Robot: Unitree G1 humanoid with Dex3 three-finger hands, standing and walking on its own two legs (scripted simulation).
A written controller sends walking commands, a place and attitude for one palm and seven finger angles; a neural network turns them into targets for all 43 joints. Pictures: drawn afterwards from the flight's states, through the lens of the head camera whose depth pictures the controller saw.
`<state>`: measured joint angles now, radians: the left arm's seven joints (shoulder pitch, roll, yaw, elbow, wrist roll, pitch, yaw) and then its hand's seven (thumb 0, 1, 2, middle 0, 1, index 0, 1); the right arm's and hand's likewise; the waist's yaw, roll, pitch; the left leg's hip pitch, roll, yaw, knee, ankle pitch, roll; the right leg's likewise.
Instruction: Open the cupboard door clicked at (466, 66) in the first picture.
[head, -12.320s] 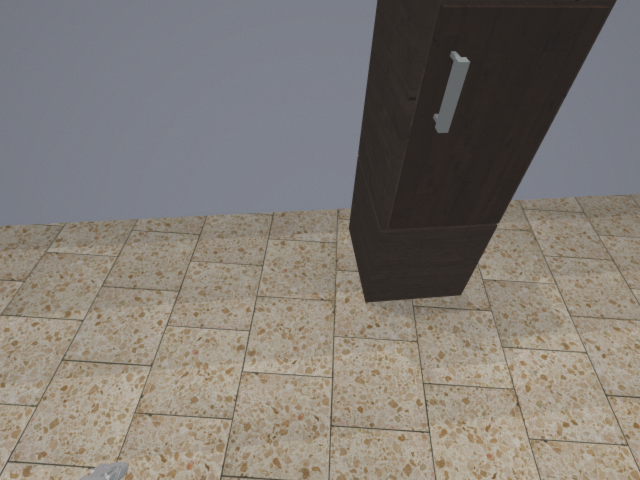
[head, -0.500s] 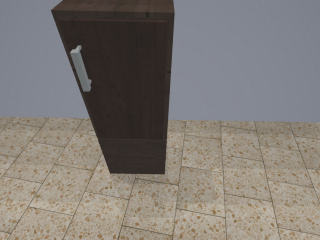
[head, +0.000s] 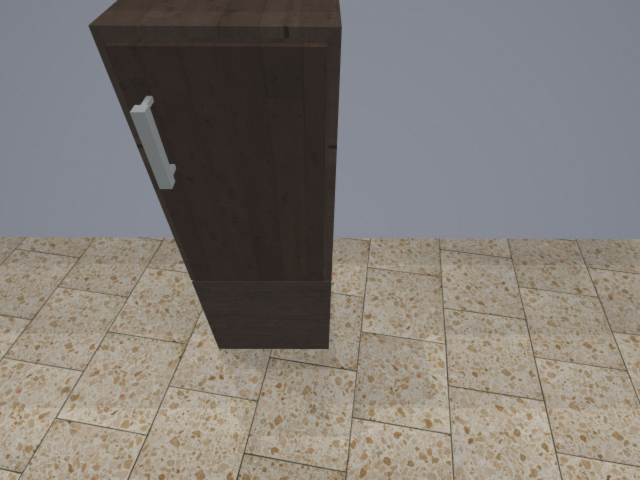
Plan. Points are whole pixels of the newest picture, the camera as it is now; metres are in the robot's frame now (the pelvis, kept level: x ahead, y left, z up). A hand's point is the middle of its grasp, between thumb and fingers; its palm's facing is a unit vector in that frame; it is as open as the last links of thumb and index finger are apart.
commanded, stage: look again from close up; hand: left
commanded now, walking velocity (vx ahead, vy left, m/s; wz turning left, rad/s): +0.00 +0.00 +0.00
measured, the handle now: (158, 143) +0.61 +0.33 +0.09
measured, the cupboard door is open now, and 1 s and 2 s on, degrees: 0 0 0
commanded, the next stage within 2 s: shuffle to correct the standing spot in 0.12 s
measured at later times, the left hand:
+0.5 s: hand out of the picture +0.02 +0.19 -0.18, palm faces +0.15 -0.97 -0.18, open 7.4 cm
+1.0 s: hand (182, 459) +0.19 +0.22 -0.17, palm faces +0.03 -0.97 -0.24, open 7.3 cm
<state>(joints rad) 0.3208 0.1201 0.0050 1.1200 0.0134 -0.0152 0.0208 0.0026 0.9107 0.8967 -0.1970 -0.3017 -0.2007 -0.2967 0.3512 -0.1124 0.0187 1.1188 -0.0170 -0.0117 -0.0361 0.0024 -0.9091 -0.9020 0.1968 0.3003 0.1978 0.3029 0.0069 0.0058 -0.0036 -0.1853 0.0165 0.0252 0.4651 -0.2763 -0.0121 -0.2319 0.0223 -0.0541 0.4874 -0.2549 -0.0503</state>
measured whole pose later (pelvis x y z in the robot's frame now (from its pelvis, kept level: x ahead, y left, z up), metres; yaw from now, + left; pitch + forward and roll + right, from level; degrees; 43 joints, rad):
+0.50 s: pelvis +0.04 +0.03 -0.01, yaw +2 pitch +0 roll +0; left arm 0.33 0.13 0.05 1.09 0.03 -0.02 0.03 0.00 0.91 0.90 -0.20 -0.30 -0.20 -0.30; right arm 0.32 -0.15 -0.01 1.10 -0.02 0.01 -0.02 0.00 -0.91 -0.90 0.20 0.30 0.20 0.30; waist 0.04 0.00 0.01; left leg -0.28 0.02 0.07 0.69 -0.45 0.00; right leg -0.18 -0.01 -0.08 0.53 -0.35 -0.02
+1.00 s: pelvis +0.11 +0.05 -0.01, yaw +1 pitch +0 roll +2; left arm 0.17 0.14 0.03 1.01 0.02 -0.01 0.04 0.00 0.92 0.90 -0.20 -0.30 -0.20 -0.30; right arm 0.30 -0.10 -0.02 1.08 -0.01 0.00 -0.04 0.01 -0.91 -0.90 0.20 0.30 0.20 0.30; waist -0.02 0.02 0.08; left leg -0.16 -0.02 0.13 0.56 -0.35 0.03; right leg -0.33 -0.02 -0.07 0.61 -0.27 -0.05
